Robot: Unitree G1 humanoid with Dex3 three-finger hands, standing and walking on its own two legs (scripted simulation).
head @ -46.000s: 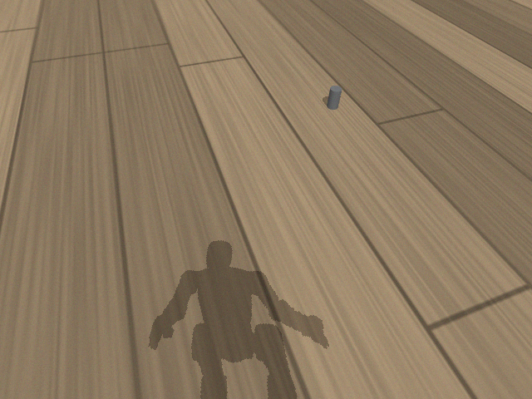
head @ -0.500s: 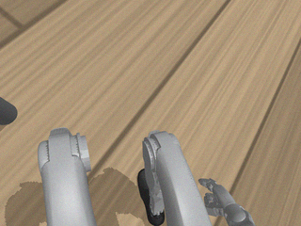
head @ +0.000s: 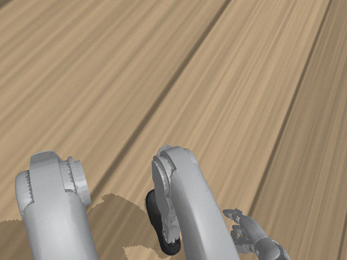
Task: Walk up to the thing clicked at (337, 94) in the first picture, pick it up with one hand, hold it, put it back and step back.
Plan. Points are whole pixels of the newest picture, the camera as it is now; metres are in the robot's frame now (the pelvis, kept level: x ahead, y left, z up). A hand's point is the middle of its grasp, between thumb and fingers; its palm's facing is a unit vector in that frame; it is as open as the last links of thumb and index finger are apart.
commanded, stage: rest palm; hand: left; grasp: from above
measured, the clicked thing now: out of the picture +0.37 +0.44 -0.25
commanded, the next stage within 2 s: none
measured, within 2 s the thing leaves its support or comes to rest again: neither
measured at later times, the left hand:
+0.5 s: hand out of the picture +0.37 +0.41 -0.21, palm faces -0.39 -0.23 -0.89, open 14.2 cm
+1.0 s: hand out of the picture +0.37 +0.42 -0.21, palm faces -0.38 -0.22 -0.90, open 13.4 cm
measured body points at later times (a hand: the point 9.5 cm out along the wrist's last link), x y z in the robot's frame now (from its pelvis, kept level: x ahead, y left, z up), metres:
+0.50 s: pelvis +0.01 +0.00 -0.01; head +0.23 +0.14 +0.35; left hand +0.39 +0.42 -0.16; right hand +0.15 -0.24 -0.09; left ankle +0.11 +0.16 -0.29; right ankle +0.10 -0.11 -0.29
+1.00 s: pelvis +0.00 +0.01 -0.01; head +0.22 +0.15 +0.35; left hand +0.39 +0.43 -0.16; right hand +0.14 -0.23 -0.09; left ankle +0.11 +0.16 -0.29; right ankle +0.10 -0.11 -0.29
